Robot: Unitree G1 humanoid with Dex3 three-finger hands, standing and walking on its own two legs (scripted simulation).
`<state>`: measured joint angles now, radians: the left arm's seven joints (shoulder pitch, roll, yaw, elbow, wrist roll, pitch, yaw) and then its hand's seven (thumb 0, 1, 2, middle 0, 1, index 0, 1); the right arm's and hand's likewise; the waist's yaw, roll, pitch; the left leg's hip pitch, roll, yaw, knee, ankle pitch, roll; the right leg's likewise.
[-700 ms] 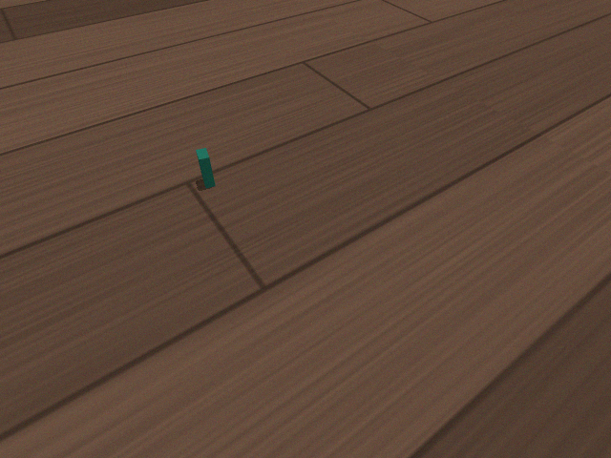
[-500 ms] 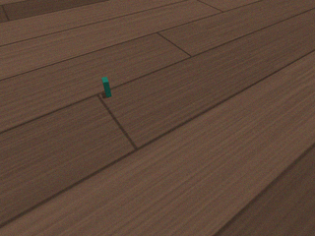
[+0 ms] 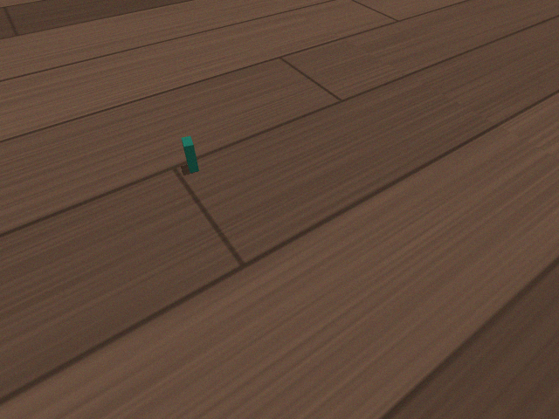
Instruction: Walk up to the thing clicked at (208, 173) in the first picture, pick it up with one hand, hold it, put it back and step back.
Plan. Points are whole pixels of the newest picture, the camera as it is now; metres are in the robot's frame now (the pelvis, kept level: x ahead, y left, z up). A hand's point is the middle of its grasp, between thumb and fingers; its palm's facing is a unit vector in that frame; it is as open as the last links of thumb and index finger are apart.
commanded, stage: stand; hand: left
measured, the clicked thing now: (190, 154) +1.45 +0.43 -0.70
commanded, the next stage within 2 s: walk up in 0.42 s
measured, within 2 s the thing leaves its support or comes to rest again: neither
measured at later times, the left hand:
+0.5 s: hand out of the picture +0.08 +0.26 -0.15, palm faces -0.01 -0.94 -0.34, open 7.4 cm
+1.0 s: hand (43, 393) +0.21 +0.38 -0.15, palm faces +0.04 -0.94 -0.35, open 7.4 cm
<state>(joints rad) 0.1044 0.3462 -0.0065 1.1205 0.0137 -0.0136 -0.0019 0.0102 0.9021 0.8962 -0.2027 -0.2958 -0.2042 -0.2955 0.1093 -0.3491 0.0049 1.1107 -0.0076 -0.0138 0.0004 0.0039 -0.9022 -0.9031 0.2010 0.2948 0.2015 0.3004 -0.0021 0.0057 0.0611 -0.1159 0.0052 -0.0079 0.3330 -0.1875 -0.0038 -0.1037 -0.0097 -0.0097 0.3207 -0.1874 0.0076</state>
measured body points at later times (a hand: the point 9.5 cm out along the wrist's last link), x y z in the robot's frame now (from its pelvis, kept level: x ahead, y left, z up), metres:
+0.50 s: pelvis +0.00 +0.00 +0.00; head +0.01 +0.00 +0.45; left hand +0.08 +0.31 -0.13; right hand +0.08 -0.30 -0.13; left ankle -0.01 +0.12 -0.74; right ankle -0.01 -0.12 -0.74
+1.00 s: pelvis +0.16 +0.09 -0.01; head +0.16 +0.11 +0.44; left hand +0.20 +0.43 -0.13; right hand +0.23 -0.23 -0.11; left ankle +0.13 +0.20 -0.75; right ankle +0.26 -0.04 -0.70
